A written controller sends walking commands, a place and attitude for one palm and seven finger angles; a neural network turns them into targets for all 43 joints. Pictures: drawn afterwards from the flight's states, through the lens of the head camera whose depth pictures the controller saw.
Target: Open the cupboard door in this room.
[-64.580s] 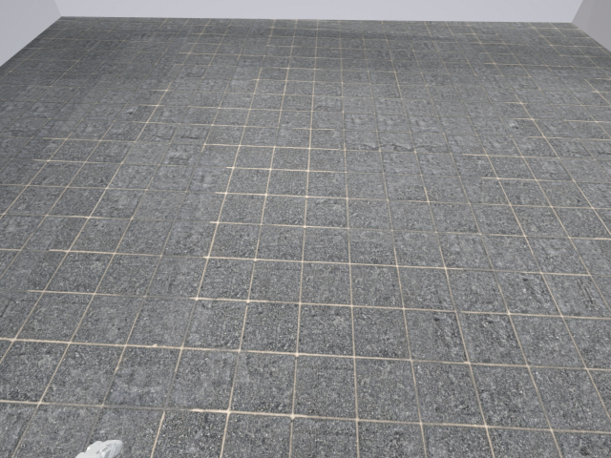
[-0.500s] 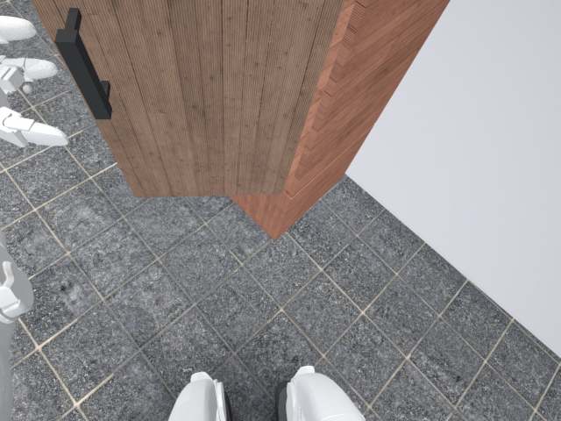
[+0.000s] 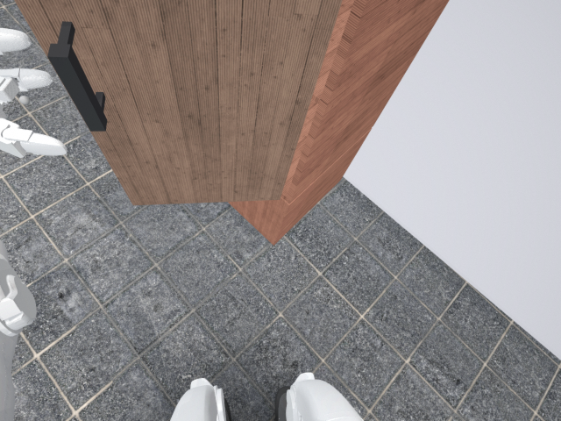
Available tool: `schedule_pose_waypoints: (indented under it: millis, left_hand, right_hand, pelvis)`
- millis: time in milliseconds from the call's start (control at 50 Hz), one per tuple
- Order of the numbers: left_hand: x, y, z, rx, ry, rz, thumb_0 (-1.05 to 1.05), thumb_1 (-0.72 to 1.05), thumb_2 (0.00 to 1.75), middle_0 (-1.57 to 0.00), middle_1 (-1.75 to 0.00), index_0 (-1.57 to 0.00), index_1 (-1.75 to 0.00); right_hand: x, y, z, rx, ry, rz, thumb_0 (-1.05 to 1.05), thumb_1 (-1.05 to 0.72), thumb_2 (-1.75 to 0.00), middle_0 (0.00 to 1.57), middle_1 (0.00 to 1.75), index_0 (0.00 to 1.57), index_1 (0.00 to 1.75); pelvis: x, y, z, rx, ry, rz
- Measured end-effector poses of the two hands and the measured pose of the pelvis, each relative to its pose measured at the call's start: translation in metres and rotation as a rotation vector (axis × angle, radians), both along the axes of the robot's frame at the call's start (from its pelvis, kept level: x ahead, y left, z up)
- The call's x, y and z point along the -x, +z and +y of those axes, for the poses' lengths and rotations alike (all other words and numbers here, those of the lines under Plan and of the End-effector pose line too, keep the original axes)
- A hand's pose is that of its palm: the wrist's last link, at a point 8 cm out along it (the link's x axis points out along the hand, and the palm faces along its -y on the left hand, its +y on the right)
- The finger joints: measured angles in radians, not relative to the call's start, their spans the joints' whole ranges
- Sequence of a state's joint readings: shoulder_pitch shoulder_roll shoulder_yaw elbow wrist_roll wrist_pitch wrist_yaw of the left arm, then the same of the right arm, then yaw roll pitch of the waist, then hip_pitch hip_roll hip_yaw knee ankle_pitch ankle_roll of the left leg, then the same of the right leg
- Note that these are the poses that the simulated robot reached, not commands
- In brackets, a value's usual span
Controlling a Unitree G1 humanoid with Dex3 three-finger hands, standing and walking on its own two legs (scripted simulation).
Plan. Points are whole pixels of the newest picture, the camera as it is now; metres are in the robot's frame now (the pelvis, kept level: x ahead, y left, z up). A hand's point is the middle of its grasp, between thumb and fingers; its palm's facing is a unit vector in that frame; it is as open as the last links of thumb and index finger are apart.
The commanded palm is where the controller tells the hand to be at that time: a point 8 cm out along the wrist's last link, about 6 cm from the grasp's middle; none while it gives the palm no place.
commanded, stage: move the hooked fingers beside the handle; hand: left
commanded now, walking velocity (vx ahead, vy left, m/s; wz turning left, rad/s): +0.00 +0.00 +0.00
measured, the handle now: (83, 81) +0.55 +0.22 +0.08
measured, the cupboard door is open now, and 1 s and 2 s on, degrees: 49 48 48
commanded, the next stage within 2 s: slide the fingers in behind the handle in 0.50 s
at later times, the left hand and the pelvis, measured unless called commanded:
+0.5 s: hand (28, 106) +0.50 +0.27 +0.09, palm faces +0.02 -1.00 +0.00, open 14.0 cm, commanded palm +0.50 +0.30 +0.08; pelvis -0.02 +0.00 -0.01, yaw +1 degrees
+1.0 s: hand (39, 98) +0.52 +0.26 +0.09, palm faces +0.04 -1.00 +0.01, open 14.1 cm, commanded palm +0.50 +0.27 +0.08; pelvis -0.01 +0.00 -0.01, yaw +1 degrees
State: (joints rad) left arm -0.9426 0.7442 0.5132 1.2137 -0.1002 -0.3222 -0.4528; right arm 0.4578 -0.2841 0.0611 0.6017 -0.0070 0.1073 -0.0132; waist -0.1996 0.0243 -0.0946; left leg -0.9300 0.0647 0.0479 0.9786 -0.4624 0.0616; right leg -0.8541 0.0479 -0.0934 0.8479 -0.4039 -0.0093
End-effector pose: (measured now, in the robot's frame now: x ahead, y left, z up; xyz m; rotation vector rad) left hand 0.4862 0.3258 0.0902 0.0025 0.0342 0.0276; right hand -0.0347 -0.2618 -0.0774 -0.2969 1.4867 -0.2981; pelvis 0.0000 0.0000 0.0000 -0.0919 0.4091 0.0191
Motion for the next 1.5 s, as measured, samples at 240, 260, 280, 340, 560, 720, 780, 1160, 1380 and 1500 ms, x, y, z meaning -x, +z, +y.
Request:
schedule_pose_waypoints:
  millis: [240, 260, 280, 340, 560, 720, 780, 1160, 1380, 1500]
  left_hand:
    - [0.017, -0.001, -0.003, 0.012, -0.003, 0.01, -0.02, -0.5, 0.3, -0.3, -1.2, -0.3, -1.2]
    - [0.017, -0.001, -0.003, 0.012, 0.0, 0.009, -0.02, -0.5, 0.3, -0.3, -1.2, -0.3, -1.2]
    - [0.017, -0.002, -0.003, 0.011, 0.001, 0.007, -0.02, -0.5, 0.3, -0.3, -1.2, -0.3, -1.2]
    - [0.015, 0.0, -0.002, 0.005, 0.001, -0.008, -0.02, -0.5, 0.3, -0.3, -1.2, -0.3, -1.2]
    - [0.003, -0.002, -0.007, 0.002, -0.012, 0.007, -0.02, -0.5, 0.3, -0.3, -1.2, -0.3, -1.2]
    - [-0.007, -0.004, -0.009, 0.009, 0.0, 0.003, -0.02, -0.5, 0.3, -0.3, -1.2, -0.31, -1.21]
    - [-0.008, -0.004, -0.009, 0.007, 0.001, 0.002, -0.02, -0.5, 0.3, -0.3, -1.2, -0.31, -1.22]
    - [-0.002, -0.005, -0.017, 0.016, 0.033, -0.008, -0.02, -0.5, 0.3, -0.24, -1.18, -0.24, -1.19]
    - [0.005, -0.006, -0.024, 0.018, 0.048, -0.018, -0.02, -0.5, 0.3, -0.22, -1.18, -0.17, -1.15]
    - [0.01, -0.008, -0.042, 0.0, 0.003, -0.011, -0.02, -0.5, 0.3, -0.27, -1.19, -0.14, -1.14]
  right_hand:
    - [-0.037, -0.004, -0.013, 0.021, 0.066, -0.105, 0.0, -0.91, -0.9, 0.21, 0.3, 0.2, 0.3]
    - [-0.038, -0.005, -0.014, 0.023, 0.071, -0.11, 0.0, -0.91, -0.9, 0.21, 0.3, 0.2, 0.3]
    - [-0.038, -0.005, -0.014, 0.025, 0.074, -0.114, 0.0, -0.91, -0.9, 0.21, 0.3, 0.2, 0.3]
    - [-0.036, -0.007, -0.015, 0.029, 0.076, -0.114, 0.0, -0.91, -0.9, 0.21, 0.3, 0.2, 0.3]
    - [-0.001, -0.011, -0.008, 0.019, 0.041, -0.034, 0.0, -0.91, -0.9, 0.21, 0.3, 0.2, 0.3]
    - [0.024, -0.008, -0.001, 0.011, -0.002, 0.028, 0.0, -0.91, -0.9, 0.21, 0.3, 0.2, 0.3]
    - [0.028, -0.007, 0.001, 0.008, -0.008, 0.046, 0.0, -0.91, -0.9, 0.21, 0.3, 0.2, 0.3]
    - [-0.012, -0.008, 0.002, -0.011, 0.053, -0.005, 0.0, -0.91, -0.9, 0.21, 0.3, 0.2, 0.3]
    - [-0.034, -0.015, 0.003, -0.039, 0.084, -0.037, 0.0, -0.91, -0.9, 0.21, 0.3, 0.2, 0.3]
    - [-0.038, -0.018, 0.003, -0.056, 0.099, -0.041, 0.0, -0.91, -0.9, 0.21, 0.3, 0.2, 0.3]
  pelvis:
    - [0.006, -0.001, -0.004, -0.004, 0.016, -0.025]
    - [0.007, -0.002, -0.004, -0.004, 0.017, -0.025]
    - [0.008, -0.003, -0.004, -0.004, 0.017, -0.024]
    - [0.012, -0.005, -0.005, -0.002, 0.018, -0.019]
    - [0.017, -0.01, -0.004, 0.002, 0.016, 0.004]
    - [0.016, -0.01, -0.003, 0.004, 0.006, 0.019]
    - [0.015, -0.01, -0.002, 0.005, 0.007, 0.022]
    - [0.004, -0.004, 0.003, 0.008, 0.034, 0.006]
    - [0.0, -0.003, 0.001, 0.005, 0.048, -0.001]
    - [0.0, -0.003, -0.001, 0.002, 0.064, -0.011]
